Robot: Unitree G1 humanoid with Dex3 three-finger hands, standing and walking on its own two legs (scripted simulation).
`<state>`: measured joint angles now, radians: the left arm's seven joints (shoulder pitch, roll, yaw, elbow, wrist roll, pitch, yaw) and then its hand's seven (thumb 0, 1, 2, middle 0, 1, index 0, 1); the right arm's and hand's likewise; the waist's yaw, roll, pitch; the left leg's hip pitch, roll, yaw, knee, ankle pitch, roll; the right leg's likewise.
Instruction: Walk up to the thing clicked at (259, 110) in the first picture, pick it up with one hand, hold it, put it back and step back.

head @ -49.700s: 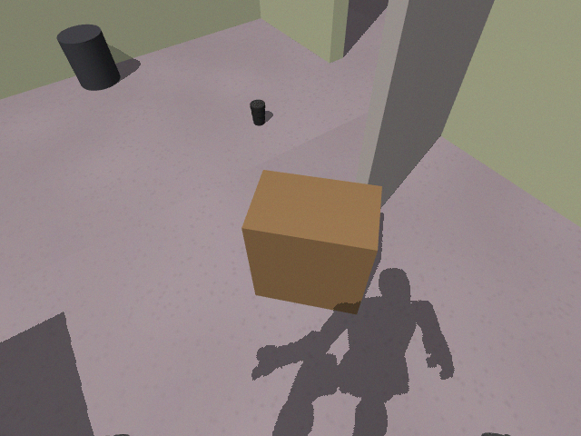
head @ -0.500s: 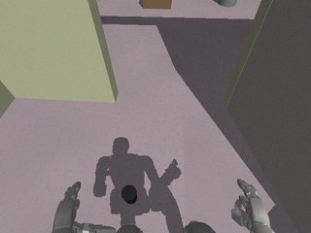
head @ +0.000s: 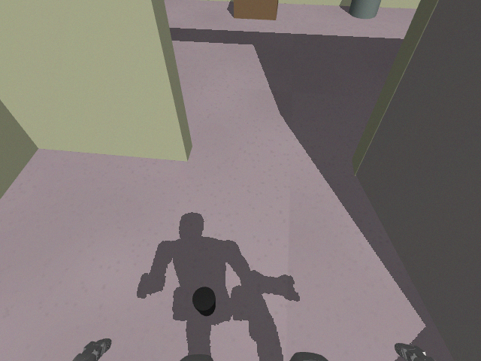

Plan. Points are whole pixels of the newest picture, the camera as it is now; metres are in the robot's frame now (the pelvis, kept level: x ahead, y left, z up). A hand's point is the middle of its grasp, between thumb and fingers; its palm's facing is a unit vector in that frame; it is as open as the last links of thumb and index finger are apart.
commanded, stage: stand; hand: left
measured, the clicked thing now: (205, 303) +0.38 +0.16 -0.69
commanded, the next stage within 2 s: step back in 1.84 s
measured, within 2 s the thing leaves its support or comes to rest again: neither
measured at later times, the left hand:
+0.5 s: hand out of the picture +0.03 +0.25 -0.13, palm faces +0.00 -0.94 -0.35, open 7.4 cm
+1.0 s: hand out of the picture +0.04 +0.25 -0.13, palm faces -0.03 -0.94 -0.34, open 7.4 cm
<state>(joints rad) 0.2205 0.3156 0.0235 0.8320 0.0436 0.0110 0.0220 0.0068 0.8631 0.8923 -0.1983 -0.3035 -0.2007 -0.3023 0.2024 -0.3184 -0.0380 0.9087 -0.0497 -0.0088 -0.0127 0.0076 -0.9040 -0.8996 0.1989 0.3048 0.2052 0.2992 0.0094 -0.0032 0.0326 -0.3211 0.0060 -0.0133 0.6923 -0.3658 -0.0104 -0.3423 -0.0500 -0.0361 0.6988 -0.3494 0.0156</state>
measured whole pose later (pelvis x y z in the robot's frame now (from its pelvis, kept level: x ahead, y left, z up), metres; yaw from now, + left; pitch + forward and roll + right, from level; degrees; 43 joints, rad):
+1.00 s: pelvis -0.01 +0.00 +0.03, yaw +0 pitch -3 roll +0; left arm 0.12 0.32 0.00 1.17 0.02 -0.01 0.00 0.00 0.90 0.90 -0.20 -0.30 -0.20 -0.30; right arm 0.15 -0.34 0.00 1.14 -0.02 0.00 0.00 0.00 -0.91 -0.90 0.20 0.30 0.20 0.30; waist 0.00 0.02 0.06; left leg -0.13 0.01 -0.01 0.36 -0.18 -0.01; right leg -0.16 -0.04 -0.04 0.37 -0.16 0.02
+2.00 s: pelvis -0.01 +0.00 +0.02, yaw -1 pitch -1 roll +0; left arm 0.06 0.36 0.05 1.05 0.00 0.01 0.01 0.00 0.90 0.90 -0.20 -0.30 -0.20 -0.30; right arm 0.06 -0.38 -0.03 1.06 0.00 0.03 0.01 0.00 -0.90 -0.90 0.20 0.30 0.21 0.30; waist -0.01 0.02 0.13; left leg -0.23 0.02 -0.01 0.50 -0.25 0.00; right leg -0.23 -0.03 -0.03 0.46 -0.21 0.01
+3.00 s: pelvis -0.22 +0.07 +0.01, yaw -3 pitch -3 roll -1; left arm 0.12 0.39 0.07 0.79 0.02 0.08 0.02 0.01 0.90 0.90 -0.20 -0.30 -0.20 -0.30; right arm 0.17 -0.37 -0.04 0.87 -0.03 0.02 0.01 0.00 -0.90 -0.90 0.20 0.30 0.21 0.30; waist 0.00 -0.04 0.19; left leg -0.26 -0.04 -0.03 0.64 -0.33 0.04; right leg -0.48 0.09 0.14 0.97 -0.50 -0.01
